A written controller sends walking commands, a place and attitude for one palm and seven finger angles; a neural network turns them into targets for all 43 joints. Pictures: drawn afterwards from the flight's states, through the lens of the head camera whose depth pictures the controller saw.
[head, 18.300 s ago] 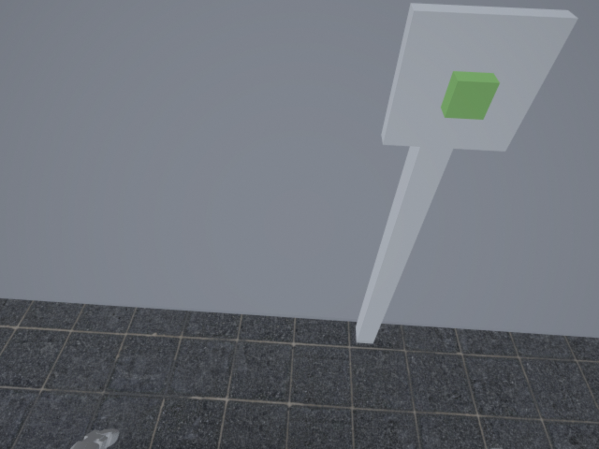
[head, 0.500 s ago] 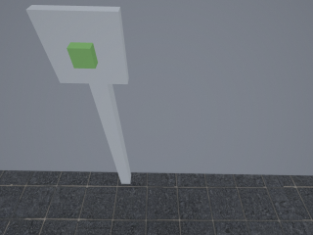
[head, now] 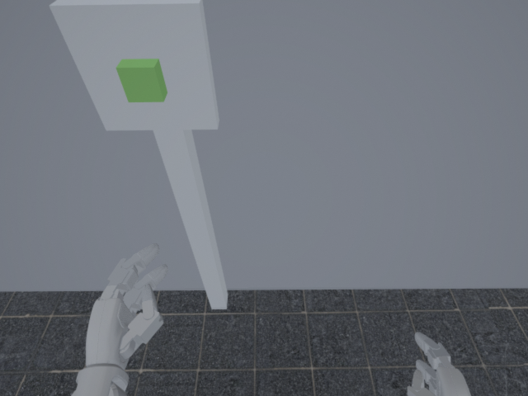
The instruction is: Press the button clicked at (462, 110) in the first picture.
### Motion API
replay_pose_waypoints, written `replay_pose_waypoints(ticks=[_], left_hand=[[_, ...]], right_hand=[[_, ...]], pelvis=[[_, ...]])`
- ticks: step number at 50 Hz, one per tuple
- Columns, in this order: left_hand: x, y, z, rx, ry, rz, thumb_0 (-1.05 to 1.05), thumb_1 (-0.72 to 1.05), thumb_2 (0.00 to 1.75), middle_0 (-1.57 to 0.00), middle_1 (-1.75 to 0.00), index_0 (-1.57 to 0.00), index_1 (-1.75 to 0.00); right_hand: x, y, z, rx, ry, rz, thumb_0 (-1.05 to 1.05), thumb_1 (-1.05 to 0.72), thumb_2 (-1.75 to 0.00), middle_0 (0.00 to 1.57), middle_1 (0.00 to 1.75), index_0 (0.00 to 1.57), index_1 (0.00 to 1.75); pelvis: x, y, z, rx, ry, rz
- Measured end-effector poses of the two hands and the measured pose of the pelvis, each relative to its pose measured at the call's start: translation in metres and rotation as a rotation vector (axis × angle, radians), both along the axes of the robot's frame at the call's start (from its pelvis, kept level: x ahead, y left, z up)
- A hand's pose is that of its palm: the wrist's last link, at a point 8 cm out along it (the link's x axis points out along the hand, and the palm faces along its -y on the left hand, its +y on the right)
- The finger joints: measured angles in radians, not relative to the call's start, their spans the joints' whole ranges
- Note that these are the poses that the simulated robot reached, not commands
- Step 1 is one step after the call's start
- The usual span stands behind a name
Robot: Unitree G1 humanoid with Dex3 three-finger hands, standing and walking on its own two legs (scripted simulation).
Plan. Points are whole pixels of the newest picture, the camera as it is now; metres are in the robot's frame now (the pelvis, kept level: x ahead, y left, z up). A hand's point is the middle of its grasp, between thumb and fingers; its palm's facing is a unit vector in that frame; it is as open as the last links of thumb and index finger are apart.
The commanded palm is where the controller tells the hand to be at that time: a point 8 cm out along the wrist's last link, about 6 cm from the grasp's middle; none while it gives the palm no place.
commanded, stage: raise the hand and make a fist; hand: left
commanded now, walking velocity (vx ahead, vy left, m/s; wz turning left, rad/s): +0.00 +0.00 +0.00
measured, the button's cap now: (143, 79) +0.53 +0.21 +0.23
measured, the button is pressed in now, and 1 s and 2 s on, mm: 0 0 0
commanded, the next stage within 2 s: aim a knuckle at the button in 1.74 s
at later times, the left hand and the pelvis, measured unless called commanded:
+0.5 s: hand (132, 332) +0.20 +0.18 +0.07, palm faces -0.01 -1.00 -0.04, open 3.3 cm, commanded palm +0.16 +0.24 +0.09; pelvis -0.01 +0.01 -0.01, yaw +1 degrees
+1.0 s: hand (75, 279) +0.22 +0.22 +0.16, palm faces +0.07 -0.99 -0.08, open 3.1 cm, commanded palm +0.19 +0.27 +0.17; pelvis +0.01 +0.02 +0.02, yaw +1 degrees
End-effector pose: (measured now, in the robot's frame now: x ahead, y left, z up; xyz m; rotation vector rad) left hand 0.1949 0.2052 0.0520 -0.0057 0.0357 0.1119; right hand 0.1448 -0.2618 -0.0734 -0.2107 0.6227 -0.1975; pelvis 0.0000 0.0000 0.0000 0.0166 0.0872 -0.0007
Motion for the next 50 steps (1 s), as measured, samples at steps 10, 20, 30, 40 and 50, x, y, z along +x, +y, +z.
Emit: replay_pose_waypoints(ticks=[10,20,30,40,50], left_hand=[[-0.061,0.006,-0.038,-0.017,0.076,-0.022,0.02,0.91,0.90,-0.60,-0.74,-0.61,-0.74],[-0.040,0.021,0.014,0.056,-0.101,-0.097,0.02,0.91,0.90,-0.87,-1.04,-0.88,-1.04],[-0.016,0.041,0.043,0.068,-0.034,-0.058,0.02,0.90,0.90,-1.14,-1.33,-1.15,-1.33],[-0.012,0.051,0.072,0.083,-0.082,-0.062,0.02,0.90,0.90,-1.27,-1.48,-1.28,-1.47],[-0.001,0.063,0.114,0.100,-0.142,-0.049,0.02,0.90,0.90,-1.30,-1.50,-1.30,-1.50]], right_hand=[[0.076,0.025,0.041,-0.031,-0.244,0.146,0.01,-0.91,-0.90,0.20,0.30,0.19,0.30],[0.035,0.072,-0.003,0.073,-0.074,0.212,0.01,-0.90,-0.90,0.21,0.30,0.20,0.30],[-0.012,0.056,-0.006,0.079,0.014,0.079,0.02,-0.90,-0.89,0.21,0.30,0.20,0.30],[0.019,0.044,0.021,0.010,-0.092,0.102,0.02,-0.90,-0.90,0.20,0.30,0.20,0.30],[0.060,0.074,0.046,0.051,-0.202,0.198,0.02,-0.91,-0.90,0.20,0.30,0.20,0.30]], pelvis=[[-0.012,-0.004,-0.027,-0.013,0.023,0.008],[-0.018,0.001,-0.024,-0.051,0.003,0.043],[-0.006,0.010,-0.004,-0.036,-0.028,0.010],[0.002,0.017,0.005,-0.037,-0.070,0.017],[0.008,0.016,0.015,-0.033,-0.120,0.026]])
